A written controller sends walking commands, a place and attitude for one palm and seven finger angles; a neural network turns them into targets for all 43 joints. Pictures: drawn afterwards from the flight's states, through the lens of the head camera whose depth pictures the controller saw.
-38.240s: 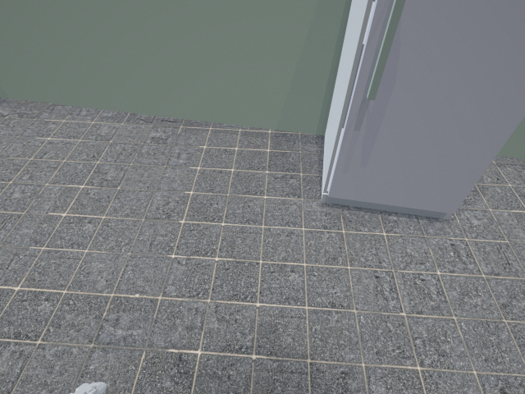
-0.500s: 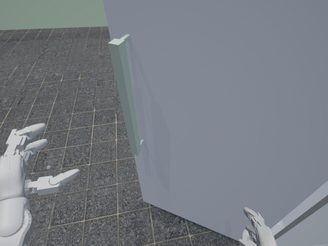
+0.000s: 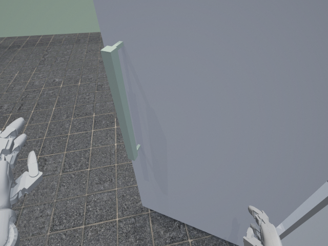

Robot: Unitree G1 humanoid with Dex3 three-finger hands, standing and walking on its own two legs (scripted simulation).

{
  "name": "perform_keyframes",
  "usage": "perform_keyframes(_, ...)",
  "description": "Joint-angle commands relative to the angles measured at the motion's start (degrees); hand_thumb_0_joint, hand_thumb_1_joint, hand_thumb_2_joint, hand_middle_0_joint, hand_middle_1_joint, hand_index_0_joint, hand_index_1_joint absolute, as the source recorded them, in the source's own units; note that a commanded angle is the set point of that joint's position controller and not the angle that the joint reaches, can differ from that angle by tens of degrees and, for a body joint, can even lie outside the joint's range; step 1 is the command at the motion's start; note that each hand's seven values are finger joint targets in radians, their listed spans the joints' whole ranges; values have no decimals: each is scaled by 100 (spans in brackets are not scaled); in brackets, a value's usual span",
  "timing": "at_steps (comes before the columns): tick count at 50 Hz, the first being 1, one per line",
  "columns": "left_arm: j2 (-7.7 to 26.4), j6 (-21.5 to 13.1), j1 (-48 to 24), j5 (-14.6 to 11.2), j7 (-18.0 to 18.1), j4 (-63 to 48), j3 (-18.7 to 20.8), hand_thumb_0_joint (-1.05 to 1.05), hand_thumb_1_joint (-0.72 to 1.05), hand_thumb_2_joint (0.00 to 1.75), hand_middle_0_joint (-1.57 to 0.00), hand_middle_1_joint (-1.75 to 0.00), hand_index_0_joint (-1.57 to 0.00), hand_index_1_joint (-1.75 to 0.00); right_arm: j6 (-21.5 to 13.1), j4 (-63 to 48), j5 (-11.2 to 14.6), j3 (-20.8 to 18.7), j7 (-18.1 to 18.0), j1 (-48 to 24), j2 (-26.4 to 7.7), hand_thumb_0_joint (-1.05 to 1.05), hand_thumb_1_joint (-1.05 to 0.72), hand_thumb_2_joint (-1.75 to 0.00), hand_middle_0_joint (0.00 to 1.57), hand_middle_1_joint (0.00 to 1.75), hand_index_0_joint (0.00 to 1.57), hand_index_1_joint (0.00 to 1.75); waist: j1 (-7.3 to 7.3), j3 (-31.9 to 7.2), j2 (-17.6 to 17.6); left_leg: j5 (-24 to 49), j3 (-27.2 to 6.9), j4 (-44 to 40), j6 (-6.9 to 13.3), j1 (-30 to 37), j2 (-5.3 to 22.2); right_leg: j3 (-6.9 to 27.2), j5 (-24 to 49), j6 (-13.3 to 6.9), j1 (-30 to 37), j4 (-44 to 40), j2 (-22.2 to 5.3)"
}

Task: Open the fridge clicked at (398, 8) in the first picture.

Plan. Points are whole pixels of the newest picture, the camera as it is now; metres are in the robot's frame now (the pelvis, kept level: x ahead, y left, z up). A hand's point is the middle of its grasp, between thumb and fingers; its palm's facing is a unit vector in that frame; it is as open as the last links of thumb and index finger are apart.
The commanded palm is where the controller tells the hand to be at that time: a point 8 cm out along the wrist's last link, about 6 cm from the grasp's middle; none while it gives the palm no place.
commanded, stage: draw the hand back to the body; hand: left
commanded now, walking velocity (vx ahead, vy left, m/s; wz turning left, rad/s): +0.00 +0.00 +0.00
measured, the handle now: (127, 111) +0.44 +0.18 +0.09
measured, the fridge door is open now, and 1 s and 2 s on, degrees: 63 63 63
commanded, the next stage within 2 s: step back with the hand held close in 0.22 s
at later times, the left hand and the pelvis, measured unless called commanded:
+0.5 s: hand (41, 168) +0.19 +0.27 +0.16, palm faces +0.45 -0.79 -0.42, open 7.4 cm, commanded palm +0.13 +0.30 +0.17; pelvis -0.02 +0.00 +0.00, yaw -1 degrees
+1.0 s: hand (6, 209) +0.12 +0.29 +0.14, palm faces +0.48 -0.77 -0.43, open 7.4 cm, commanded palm +0.06 +0.33 +0.17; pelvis -0.09 +0.03 -0.02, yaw -1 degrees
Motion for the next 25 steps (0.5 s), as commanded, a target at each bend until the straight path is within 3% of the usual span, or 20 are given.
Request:
perform_keyframes(1,1139,-356,-633,4,101,-968,668,0,90,90,-20,-30,-20,-30,-290,-869,18,-232,-102,-774,-562,0,-90,-90,20,30,20,30,-78,-353,-279,1026,105,-321,127,-57,-90,69,704,-12,-195,-392,44)
perform_keyframes(7,1139,-405,-653,33,103,-1241,611,0,90,90,-20,-30,-20,-30,-334,-865,12,-216,-71,-787,-536,0,-90,-90,20,30,20,30,-51,-603,176,1343,100,-290,103,67,-102,86,1009,-31,-50,-307,38)
perform_keyframes(13,1265,-399,-593,14,104,-1097,768,0,90,90,-20,-30,-20,-30,-345,-843,-1,-233,-85,-820,-562,0,-90,-90,20,30,20,30,-27,-374,-200,1165,75,-343,107,-35,-78,61,834,-29,-117,-376,49)
perform_keyframes(16,1147,-421,-602,-1,80,-1018,686,0,90,90,-20,-30,-20,-30,-325,-851,21,-221,-85,-820,-523,0,-90,-90,20,30,20,30,-58,-260,-163,987,97,-364,107,-43,-78,75,627,-16,-231,-433,57)
perform_keyframes(17,1004,-481,-1011,28,58,-1475,417,0,90,90,-20,-30,-20,-30,-364,-906,23,-197,-64,-866,-515,0,-90,-90,20,30,20,30,-95,-379,108,970,88,-360,112,24,-108,86,609,-17,-216,-425,39)
perform_keyframes(18,2116,-742,-2158,96,153,-1744,1413,0,90,90,-20,-30,-20,-30,-236,-1134,119,-50,1,-822,-550,0,-90,-90,20,30,20,30,-312,154,277,345,-19,-224,126,-543,-31,523,654,-62,-749,-582,-167)
perform_keyframes(19,1298,-714,-983,110,42,-975,790,0,90,90,-20,-30,-20,-30,-142,-925,59,-80,-22,-802,-513,0,-90,-90,20,30,20,30,-386,246,-366,241,-61,16,185,-700,32,617,864,-76,-1159,-620,-356)
perform_keyframes(20,1162,-638,-608,155,1,-944,627,0,90,90,-20,-30,-20,-30,-66,-1031,72,-115,16,-724,-527,0,-90,-90,20,30,20,30,-382,75,-747,253,-30,196,188,-639,17,743,937,-97,-1242,-630,-486)
perform_keyframes(21,1138,-595,-420,150,-13,-928,617,0,90,90,-20,-30,-20,-30,5,-1129,96,-139,38,-631,-538,0,-90,-90,20,30,20,30,-382,-171,-870,339,23,362,183,-549,4,779,1031,-126,-1245,-583,-614)
perform_keyframes(23,1189,-643,-208,161,6,-1215,673,0,90,90,-20,-30,-20,-30,87,-1226,97,-187,27,-594,-566,0,-90,-90,20,30,20,30,-358,-707,-411,760,34,449,157,-492,36,725,1522,-177,-1033,-278,-723)
perform_keyframes(25,1275,-634,193,144,55,-1320,796,0,90,90,-20,-30,-20,-30,192,-1363,104,-209,8,-526,-586,0,-90,-90,20,30,20,30,-335,-1165,-201,1299,2,425,140,-436,138,583,1850,-125,-871,82,-669)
